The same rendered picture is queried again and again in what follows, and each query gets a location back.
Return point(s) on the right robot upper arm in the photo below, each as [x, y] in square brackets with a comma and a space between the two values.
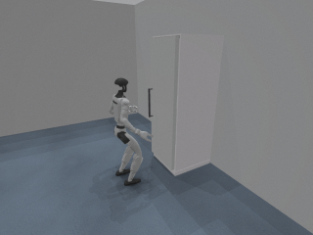
[124, 108]

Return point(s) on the fridge door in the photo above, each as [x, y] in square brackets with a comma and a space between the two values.
[164, 84]

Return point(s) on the right robot hand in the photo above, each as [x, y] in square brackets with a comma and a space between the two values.
[145, 134]

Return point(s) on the left robot hand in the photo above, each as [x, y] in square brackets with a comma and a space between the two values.
[132, 111]

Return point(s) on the robot right shin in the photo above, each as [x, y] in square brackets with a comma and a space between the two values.
[134, 167]

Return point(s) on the left robot upper arm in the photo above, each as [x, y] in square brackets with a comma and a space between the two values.
[111, 106]

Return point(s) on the handle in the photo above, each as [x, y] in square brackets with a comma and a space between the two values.
[149, 100]

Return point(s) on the right robot forearm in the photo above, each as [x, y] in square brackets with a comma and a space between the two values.
[130, 127]

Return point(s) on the robot right foot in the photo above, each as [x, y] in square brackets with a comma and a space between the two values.
[134, 181]

